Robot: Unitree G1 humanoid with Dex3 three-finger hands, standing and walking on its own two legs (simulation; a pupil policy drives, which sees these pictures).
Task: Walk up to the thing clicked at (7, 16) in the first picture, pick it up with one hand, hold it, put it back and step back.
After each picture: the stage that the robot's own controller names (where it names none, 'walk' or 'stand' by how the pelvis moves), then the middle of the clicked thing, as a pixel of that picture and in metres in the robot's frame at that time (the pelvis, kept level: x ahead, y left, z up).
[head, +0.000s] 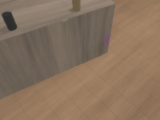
stand; (9, 21) +0.94 +0.53 -0.12
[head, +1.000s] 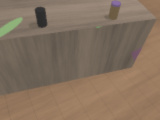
walk; (41, 17) +0.90 +0.27 -0.09
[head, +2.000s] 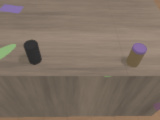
walk; (33, 52) +0.56 +0.26 -0.09
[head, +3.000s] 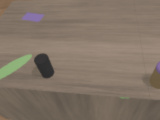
walk; (44, 66) +0.49 +0.23 -0.08
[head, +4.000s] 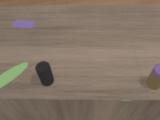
stand; (45, 74) +0.46 +0.21 -0.11
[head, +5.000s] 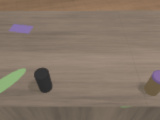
stand; (43, 80) +0.44 +0.20 -0.12
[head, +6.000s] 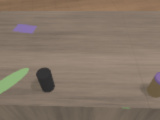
stand; (46, 80) +0.44 +0.20 -0.12
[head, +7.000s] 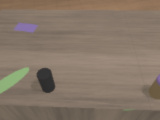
stand; (46, 80) +0.44 +0.20 -0.12
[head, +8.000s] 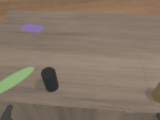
rise first; (50, 80) +0.45 +0.19 -0.12
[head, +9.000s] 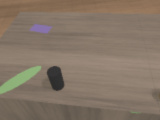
go down; (56, 78) +0.46 +0.18 -0.11
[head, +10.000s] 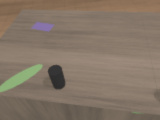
go down; (57, 77) +0.45 +0.18 -0.11
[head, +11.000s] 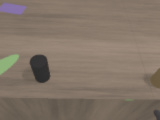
go down; (40, 69) +0.44 +0.17 -0.06
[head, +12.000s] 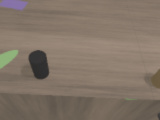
approach; (39, 65) +0.45 +0.17 -0.05
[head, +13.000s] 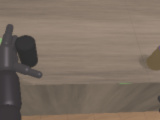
close in; (27, 52) +0.47 +0.18 -0.02
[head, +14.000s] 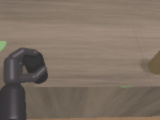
lift; (36, 68) +0.41 +0.15 -0.02
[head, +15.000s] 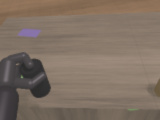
lift; (36, 79) +0.32 +0.17 +0.11
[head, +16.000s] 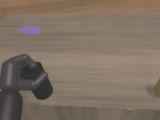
hold; (38, 81) +0.32 +0.17 +0.09
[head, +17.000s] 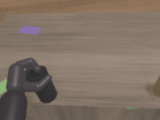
hold; (42, 85) +0.33 +0.16 +0.06
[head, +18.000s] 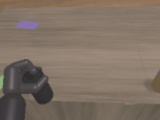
hold; (39, 86) +0.32 +0.17 +0.04
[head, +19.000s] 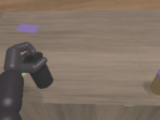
crouch; (39, 71) +0.38 +0.17 +0.07
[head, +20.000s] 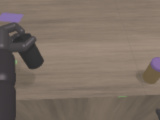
lower; (29, 52) +0.46 +0.18 +0.06
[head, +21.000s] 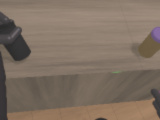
lower; (13, 41) +0.49 +0.18 +0.01
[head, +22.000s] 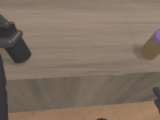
lower; (14, 44) +0.48 +0.18 +0.01
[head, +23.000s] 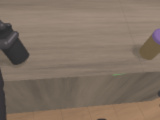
lower; (11, 45) +0.48 +0.19 +0.01
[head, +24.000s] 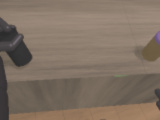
rest; (15, 47) +0.47 +0.18 +0.01
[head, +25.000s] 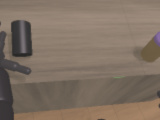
withdraw; (21, 39) +0.51 +0.16 -0.01
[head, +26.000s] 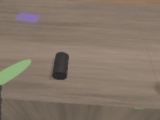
sink last; (60, 65) +0.49 +0.13 -0.08
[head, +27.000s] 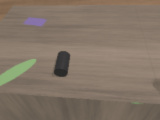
stand; (62, 63) +0.53 +0.14 -0.08
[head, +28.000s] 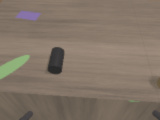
stand; (56, 60) +0.52 +0.15 -0.07
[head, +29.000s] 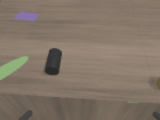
stand; (53, 61) +0.52 +0.17 -0.07
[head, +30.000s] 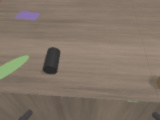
stand; (52, 60) +0.52 +0.18 -0.07
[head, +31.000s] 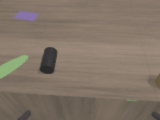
stand; (49, 60) +0.53 +0.19 -0.07
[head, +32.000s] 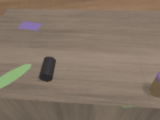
stand; (47, 68) +0.52 +0.21 -0.12
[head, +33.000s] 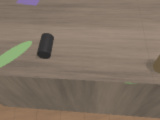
walk; (45, 45) +0.57 +0.23 -0.12
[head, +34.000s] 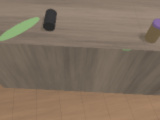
walk; (50, 20) +0.77 +0.19 -0.12
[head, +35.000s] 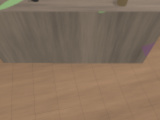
walk; out of the picture +1.06 +0.36 -0.11
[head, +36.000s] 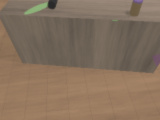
stand; (52, 1) +1.16 +0.28 -0.14
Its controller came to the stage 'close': yes
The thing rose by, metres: 0.18
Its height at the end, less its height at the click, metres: -0.02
